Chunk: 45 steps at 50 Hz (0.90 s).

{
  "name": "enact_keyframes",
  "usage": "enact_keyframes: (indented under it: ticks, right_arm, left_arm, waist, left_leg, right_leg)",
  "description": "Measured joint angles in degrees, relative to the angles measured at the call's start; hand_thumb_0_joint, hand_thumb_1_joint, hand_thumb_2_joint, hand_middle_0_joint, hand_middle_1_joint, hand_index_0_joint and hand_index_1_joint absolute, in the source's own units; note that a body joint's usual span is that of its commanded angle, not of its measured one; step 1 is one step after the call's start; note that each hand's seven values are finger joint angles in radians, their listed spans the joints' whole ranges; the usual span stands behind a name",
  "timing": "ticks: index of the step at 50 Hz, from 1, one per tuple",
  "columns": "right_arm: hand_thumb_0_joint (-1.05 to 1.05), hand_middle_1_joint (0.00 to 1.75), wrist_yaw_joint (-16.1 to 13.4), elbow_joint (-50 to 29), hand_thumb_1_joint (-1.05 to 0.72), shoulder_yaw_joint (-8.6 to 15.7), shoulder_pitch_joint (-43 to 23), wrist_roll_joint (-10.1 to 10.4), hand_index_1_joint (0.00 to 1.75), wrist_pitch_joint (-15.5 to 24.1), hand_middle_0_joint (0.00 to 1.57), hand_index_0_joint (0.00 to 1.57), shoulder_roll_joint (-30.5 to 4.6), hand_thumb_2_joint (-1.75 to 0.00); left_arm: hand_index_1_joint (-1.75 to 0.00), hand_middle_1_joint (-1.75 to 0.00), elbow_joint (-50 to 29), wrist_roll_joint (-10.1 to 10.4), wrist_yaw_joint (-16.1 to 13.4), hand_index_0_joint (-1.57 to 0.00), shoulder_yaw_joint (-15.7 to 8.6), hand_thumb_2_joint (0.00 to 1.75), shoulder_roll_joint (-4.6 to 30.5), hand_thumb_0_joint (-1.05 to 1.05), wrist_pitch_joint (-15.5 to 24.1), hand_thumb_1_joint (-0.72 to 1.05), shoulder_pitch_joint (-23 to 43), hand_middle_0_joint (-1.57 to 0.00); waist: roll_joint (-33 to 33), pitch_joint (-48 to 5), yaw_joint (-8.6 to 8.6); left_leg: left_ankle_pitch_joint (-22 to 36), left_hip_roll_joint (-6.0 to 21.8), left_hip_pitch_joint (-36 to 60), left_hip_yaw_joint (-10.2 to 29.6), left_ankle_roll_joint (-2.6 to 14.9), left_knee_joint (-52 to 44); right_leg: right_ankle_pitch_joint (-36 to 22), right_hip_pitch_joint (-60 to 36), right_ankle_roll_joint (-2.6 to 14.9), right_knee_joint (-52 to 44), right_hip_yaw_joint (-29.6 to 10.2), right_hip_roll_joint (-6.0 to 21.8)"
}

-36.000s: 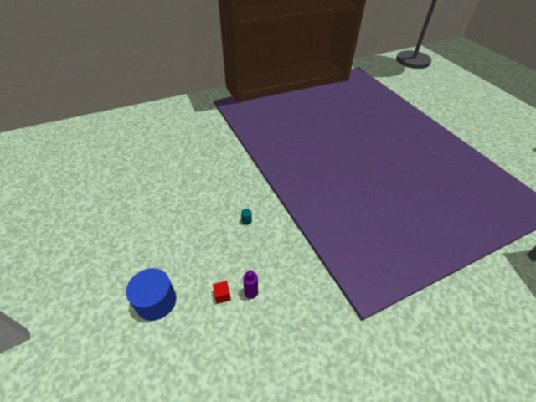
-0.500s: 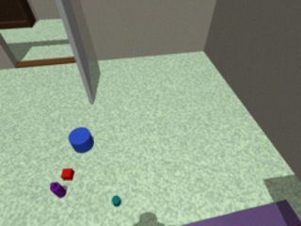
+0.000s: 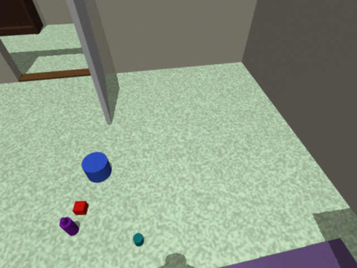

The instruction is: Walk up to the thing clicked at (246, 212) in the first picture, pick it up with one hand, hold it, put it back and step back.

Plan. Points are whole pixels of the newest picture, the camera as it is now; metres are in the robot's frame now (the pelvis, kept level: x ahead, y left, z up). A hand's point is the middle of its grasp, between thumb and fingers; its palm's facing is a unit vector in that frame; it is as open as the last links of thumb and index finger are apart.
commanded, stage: rise first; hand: left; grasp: from above
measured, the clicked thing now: (138, 239) +0.41 +0.20 -0.77
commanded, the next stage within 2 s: none
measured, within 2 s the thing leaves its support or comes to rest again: neither
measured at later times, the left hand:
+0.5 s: hand out of the picture +0.13 +0.25 -0.19, palm faces -0.10 -0.92 -0.38, open 11.6 cm
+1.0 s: hand out of the picture +0.13 +0.28 -0.30, palm faces -0.33 -0.76 -0.55, open 13.4 cm
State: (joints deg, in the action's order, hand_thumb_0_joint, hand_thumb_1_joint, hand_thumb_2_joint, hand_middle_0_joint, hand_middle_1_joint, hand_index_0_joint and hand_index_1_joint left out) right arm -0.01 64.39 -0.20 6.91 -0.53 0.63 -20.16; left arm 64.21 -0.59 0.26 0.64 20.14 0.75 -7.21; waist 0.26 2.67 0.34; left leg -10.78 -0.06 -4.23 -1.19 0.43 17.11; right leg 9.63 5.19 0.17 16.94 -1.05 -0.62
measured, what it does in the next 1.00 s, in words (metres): lowers itself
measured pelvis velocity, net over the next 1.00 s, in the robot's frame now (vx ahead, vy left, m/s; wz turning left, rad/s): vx -0.03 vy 0.00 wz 0.03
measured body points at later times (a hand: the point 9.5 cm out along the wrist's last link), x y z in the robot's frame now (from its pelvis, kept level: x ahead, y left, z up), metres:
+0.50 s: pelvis -0.02 +0.00 -0.04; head +0.04 +0.01 +0.41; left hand +0.13 +0.30 -0.16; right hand +0.10 -0.25 -0.15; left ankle -0.01 +0.11 -0.75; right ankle +0.00 -0.12 -0.75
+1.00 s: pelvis -0.03 +0.00 -0.16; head +0.10 +0.02 +0.27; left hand +0.15 +0.31 -0.27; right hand +0.17 -0.25 -0.25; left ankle -0.01 +0.11 -0.75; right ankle +0.00 -0.12 -0.75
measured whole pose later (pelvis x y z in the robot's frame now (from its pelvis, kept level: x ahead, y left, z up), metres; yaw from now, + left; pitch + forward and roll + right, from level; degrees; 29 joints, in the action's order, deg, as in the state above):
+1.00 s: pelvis -0.03 +0.00 -0.16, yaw +2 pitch +25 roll -1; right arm -0.4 31.5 1.6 8.0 0.0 10.2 -15.4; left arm 34.9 -24.0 0.2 -6.7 22.6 -2.6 -5.6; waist -0.2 -9.7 1.6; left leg -35.8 -0.3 -71.3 1.4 0.3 81.6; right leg 34.7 70.9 0.7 80.1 2.1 -0.3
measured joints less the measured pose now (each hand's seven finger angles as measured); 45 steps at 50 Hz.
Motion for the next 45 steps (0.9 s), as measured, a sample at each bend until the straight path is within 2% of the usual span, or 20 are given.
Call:
enact_keyframes:
  ticks: [6, 8, 10, 12, 14, 17, 22, 26, 29, 35, 40, 45]
  right_arm:
    - [0.0, 0.3, 0.0, -0.1, -0.9, 0.0, 0.0, 0.0, 0.3, 0.1, 0.2, 0.21, 0.0, -0.9]
    - [0.0, 0.3, -1.0, -5.1, -0.91, -0.3, 2.0, 1.8, 0.3, 0.4, 0.2, 0.21, 0.2, -0.91]
    - [0.0, 0.3, -1.6, -9.4, -0.91, -0.5, 3.2, 2.7, 0.3, 1.6, 0.2, 0.21, 0.9, -0.91]
    - [0.0, 0.3, -1.9, -12.6, -0.91, -0.3, 3.5, 2.8, 0.3, 1.8, 0.2, 0.21, 2.2, -0.91]
    - [0.0, 0.3, -1.9, -15.2, -0.92, 0.3, 3.9, 2.4, 0.3, 2.1, 0.2, 0.21, 3.7, -0.91]
    - [0.0, 0.3, -1.5, -18.4, -0.92, 0.9, 5.0, 2.0, 0.3, 2.0, 0.2, 0.21, 5.4, -0.91]
    - [0.0, 0.3, -1.3, -22.8, -0.93, 0.9, 7.2, 2.2, 0.3, 1.5, 0.2, 0.21, 6.0, -0.91]
    - [0.0, 0.3, -1.1, -25.9, -0.93, 0.9, 7.2, 2.3, 0.3, 2.5, 0.2, 0.21, 5.8, -0.91]
    - [0.0, 0.3, -1.1, -27.8, -0.93, 1.2, 6.9, 2.0, 0.3, 3.9, 0.2, 0.21, 5.8, -0.91]
    - [0.0, 0.3, -1.5, -30.1, -0.93, 1.8, 5.2, 1.3, 0.3, 5.7, 0.2, 0.21, 6.0, -0.91]
    - [0.01, 0.3, -1.7, -31.5, -0.93, 1.7, 3.6, 1.2, 0.3, 6.4, 0.2, 0.21, 6.2, -0.91]
    - [0.0, 0.3, -1.4, -32.8, -0.93, 1.3, 2.6, 0.8, 0.3, 7.9, 0.2, 0.21, 5.8, -0.91]
  left_arm:
    - [-0.3, -0.3, 0.0, 0.0, 0.0, -0.2, 0.0, 0.9, 0.0, 0.0, 0.0, 0.9, 0.0, -0.21]
    - [-0.31, -0.32, -3.0, 1.2, -0.6, -0.2, -1.0, 0.91, -0.5, 0.01, 0.3, 0.88, 0.1, -0.21]
    - [-0.36, -0.35, -2.6, 1.4, -0.9, -0.2, -2.7, 0.91, -1.1, 0.01, 1.3, 0.83, 3.7, -0.22]
    - [-0.42, -0.42, -2.4, 0.3, -0.3, -0.21, -4.4, 0.9, -1.2, 0.01, 0.8, 0.76, 7.1, -0.23]
    - [-0.5, -0.5, -3.3, -1.6, 0.8, -0.21, -6.3, 0.89, -0.8, 0.01, 1.0, 0.66, 9.1, -0.23]
    - [-0.62, -0.63, -6.5, -4.7, 2.0, -0.22, -8.1, 0.87, -0.3, 0.0, 0.2, 0.49, 9.2, -0.24]
    - [-0.77, -0.78, -11.5, -8.0, 1.6, -0.24, -7.3, 0.85, -0.8, 0.0, -4.1, 0.15, 6.7, -0.24]
    - [-0.84, -0.85, -15.2, -9.0, 0.8, -0.25, -7.1, 0.84, -1.5, 0.0, -7.1, -0.11, 3.9, -0.25]
    - [-0.87, -0.88, -18.6, -10.0, 0.7, -0.25, -7.5, 0.84, -1.9, 0.0, -7.6, -0.24, 1.6, -0.26]
    - [-0.9, -0.9, -27.5, -12.7, 0.4, -0.25, -8.1, 0.83, -1.8, 0.0, -6.9, -0.36, -2.8, -0.27]
    - [-0.92, -0.92, -34.3, -14.0, 0.4, -0.25, -7.5, 0.83, -1.2, 0.0, -8.4, -0.4, -5.8, -0.26]
    - [-0.94, -0.94, -32.7, -17.8, 0.2, -0.23, -7.0, 0.84, 0.2, 0.0, -7.7, -0.42, -3.6, -0.24]
  waist:
    - [0.0, 0.0, 0.02]
    - [0.0, -0.5, 0.35]
    - [-0.1, 0.2, 0.39]
    - [-0.5, 0.3, 0.42]
    - [-1.0, -0.6, 0.73]
    - [-1.4, -2.0, 1.19]
    - [-0.3, -4.3, 1.39]
    - [0.3, -5.6, 1.57]
    - [0.1, -6.6, 1.37]
    - [-0.9, -7.8, 0.7]
    - [-0.7, -8.5, 0.73]
    - [-0.1, -10.6, 0.98]
  left_leg:
    - [0.1, -0.1, 0.1, 0.1, 0.06, -0.2]
    - [-0.8, -0.3, -3.4, 0.6, 0.16, 2.7]
    - [-1.8, -0.4, -7.3, 1.2, 0.18, 6.3]
    - [-2.8, -0.3, -11.6, 1.2, 0.09, 9.8]
    - [-4.0, -0.2, -16.0, 1.2, 0.03, 13.3]
    - [-6.1, 0.1, -20.6, 0.9, -0.05, 18.1]
    - [-8.8, 0.3, -25.1, 1.1, 0.06, 23.5]
    - [-11.2, 0.3, -30.2, 1.2, 0.29, 28.9]
    - [-13.3, 0.2, -34.7, 1.4, 0.33, 33.7]
    - [-17.6, 0.2, -43.6, 1.7, 0.23, 43.5]
    - [-19.7, 0.1, -48.4, 2.1, 0.11, 48.5]
    - [-21.8, 0.0, -55.8, 2.6, 0.04, 54.6]
  right_leg:
    - [0.0, 0.0, -0.07, 0.0, 0.1, 0.1]
    - [1.0, 3.2, -0.05, 2.6, 0.6, 0.3]
    - [2.1, 6.7, 0.04, 5.9, 1.3, 0.4]
    - [3.1, 10.9, 0.13, 9.4, 1.3, 0.3]
    - [4.2, 15.3, 0.24, 12.8, 1.3, 0.2]
    - [6.1, 20.1, 0.36, 17.4, 1.1, -0.1]
    - [8.3, 24.0, 0.2, 21.9, 1.3, -0.2]
    - [10.6, 28.9, 0.01, 27.0, 1.4, -0.2]
    - [12.8, 33.5, -0.03, 31.9, 1.6, -0.2]
    - [17.2, 42.3, 0.06, 41.9, 2.0, -0.1]
    - [19.4, 47.0, 0.18, 46.8, 2.5, 0.0]
    - [21.7, 54.2, 0.37, 52.8, 3.0, 0.1]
